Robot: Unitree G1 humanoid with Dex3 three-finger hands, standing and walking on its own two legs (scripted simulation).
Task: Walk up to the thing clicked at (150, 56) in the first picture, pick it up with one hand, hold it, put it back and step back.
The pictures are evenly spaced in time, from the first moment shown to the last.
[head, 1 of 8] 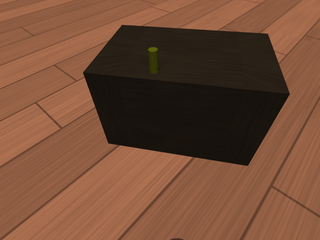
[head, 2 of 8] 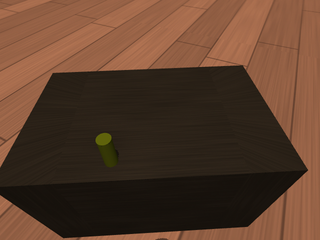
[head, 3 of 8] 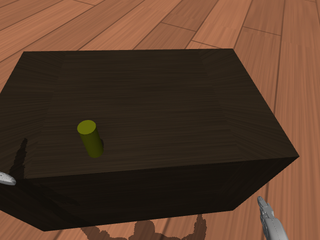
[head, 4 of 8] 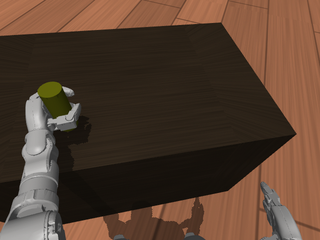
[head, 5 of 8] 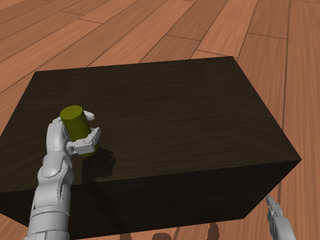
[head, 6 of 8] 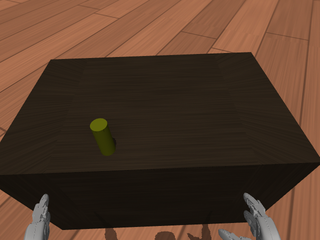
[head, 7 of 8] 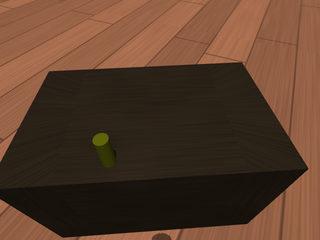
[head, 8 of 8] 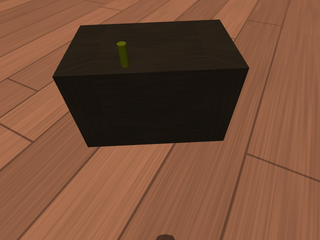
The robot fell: no
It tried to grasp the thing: yes
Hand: left
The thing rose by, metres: 0.25
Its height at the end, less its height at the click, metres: +0.00
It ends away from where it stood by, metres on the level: 0.00
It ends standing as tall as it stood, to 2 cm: yes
